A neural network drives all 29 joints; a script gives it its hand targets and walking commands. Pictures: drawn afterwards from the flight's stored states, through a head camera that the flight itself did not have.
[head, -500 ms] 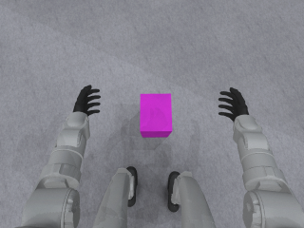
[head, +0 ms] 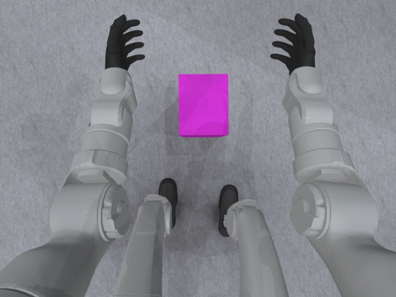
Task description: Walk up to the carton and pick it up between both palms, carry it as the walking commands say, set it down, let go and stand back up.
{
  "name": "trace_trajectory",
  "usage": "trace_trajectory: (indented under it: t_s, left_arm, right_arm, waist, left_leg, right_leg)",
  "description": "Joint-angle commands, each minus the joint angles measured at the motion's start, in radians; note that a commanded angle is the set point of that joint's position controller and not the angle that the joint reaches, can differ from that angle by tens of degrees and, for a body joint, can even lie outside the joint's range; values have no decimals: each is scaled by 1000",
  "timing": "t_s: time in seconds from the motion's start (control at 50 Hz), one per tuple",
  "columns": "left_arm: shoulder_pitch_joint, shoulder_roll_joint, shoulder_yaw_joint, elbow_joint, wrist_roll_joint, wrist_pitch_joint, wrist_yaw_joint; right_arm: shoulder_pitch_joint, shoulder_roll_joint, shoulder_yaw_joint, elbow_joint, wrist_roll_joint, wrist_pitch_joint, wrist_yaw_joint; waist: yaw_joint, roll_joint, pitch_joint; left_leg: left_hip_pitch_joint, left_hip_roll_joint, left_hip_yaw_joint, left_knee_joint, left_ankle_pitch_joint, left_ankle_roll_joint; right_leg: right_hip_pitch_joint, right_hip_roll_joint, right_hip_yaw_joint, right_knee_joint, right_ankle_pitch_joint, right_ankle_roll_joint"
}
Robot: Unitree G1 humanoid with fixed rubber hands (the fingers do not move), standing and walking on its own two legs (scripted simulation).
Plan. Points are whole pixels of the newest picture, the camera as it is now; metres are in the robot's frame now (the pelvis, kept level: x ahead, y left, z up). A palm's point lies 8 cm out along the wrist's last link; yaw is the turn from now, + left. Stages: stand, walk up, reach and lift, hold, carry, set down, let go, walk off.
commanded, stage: reach and lift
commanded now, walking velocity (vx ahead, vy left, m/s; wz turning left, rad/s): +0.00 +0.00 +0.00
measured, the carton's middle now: (202, 110) +0.48 +0.01 -0.53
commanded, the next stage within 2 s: none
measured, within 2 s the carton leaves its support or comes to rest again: neither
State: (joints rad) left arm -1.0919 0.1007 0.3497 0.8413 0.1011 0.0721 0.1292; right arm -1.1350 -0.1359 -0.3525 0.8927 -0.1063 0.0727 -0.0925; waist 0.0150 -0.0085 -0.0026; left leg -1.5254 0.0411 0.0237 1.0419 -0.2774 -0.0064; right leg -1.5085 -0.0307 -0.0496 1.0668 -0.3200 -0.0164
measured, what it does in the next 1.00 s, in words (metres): lowers itself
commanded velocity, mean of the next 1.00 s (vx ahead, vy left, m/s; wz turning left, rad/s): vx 0.00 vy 0.00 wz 0.00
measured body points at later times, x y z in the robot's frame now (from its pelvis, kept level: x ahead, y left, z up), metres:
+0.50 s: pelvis -0.02 +0.01 -0.11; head +0.32 +0.00 +0.19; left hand +0.51 +0.17 -0.25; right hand +0.52 -0.16 -0.25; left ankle +0.08 +0.13 -0.62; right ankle +0.06 -0.11 -0.62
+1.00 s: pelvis -0.04 +0.00 -0.23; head +0.32 -0.01 +0.04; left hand +0.51 +0.16 -0.39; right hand +0.52 -0.15 -0.40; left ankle +0.08 +0.13 -0.62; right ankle +0.06 -0.11 -0.62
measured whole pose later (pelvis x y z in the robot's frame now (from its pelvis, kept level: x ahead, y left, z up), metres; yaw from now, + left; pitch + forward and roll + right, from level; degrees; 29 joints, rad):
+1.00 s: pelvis -0.04 +0.00 -0.23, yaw -1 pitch +44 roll +1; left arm -1.36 0.22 0.19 1.05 -0.13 0.05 0.18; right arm -1.39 -0.28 -0.12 1.07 0.14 0.06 -0.16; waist 0.03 0.01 0.18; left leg -2.21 0.04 -0.01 1.95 -0.51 -0.01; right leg -2.19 -0.03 -0.02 1.98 -0.55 -0.02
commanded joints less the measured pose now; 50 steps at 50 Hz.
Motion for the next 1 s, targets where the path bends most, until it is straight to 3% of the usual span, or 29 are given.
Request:
trace_trajectory:
  t_s: [0.0, 0.08, 0.2, 0.3, 0.54, 0.7, 0.98]
  left_arm:
    - [-173, 51, 6, -145, 13, -25, 6]
    - [-167, 35, 11, -177, 17, -25, 2]
    - [-184, 10, 14, -101, 15, -17, -1]
    - [-217, 29, 13, -68, 10, -10, 20]
    - [-342, 114, -102, -113, -137, 13, 63]
    - [-400, 160, -116, -13, -179, 7, 57]
    - [-524, 221, -174, 124, -243, -48, 50]
  right_arm:
    - [-182, -90, -17, -134, -19, -29, -1]
    - [-188, -79, -7, -152, -18, -29, 11]
    - [-208, -70, -5, -55, -16, -25, 27]
    - [-245, -104, -2, -29, 5, -26, 11]
    - [-342, -182, 116, -93, 148, 3, -54]
    - [-402, -196, 168, -14, 191, 7, -62]
    - [-530, -234, 247, 98, 259, -36, -67]
  waist:
    - [-2, 0, -1093]
    - [11, -1, -1070]
    - [8, -8, -927]
    - [6, -14, -950]
    - [7, -14, -1170]
    - [20, -19, -1056]
    - [15, -29, -972]
  left_leg:
    - [594, -147, -16, 11, 463, -26]
    - [543, -146, -15, 30, 434, -29]
    - [394, -149, -16, 135, 288, -42]
    - [315, -160, -2, 260, 209, -50]
    - [175, -153, 26, 530, 155, -47]
    - [10, -131, 29, 639, 69, -40]
    - [-81, -113, 16, 827, 73, -35]
  right_leg:
    - [538, 138, 55, -30, 465, 48]
    - [494, 135, 55, -6, 430, 50]
    - [249, 132, 31, 96, 246, 47]
    - [128, 139, 5, 224, 156, 48]
    - [80, 141, -3, 491, 144, 41]
    - [-9, 121, 15, 595, 80, 36]
    - [-80, 96, 35, 774, 85, 40]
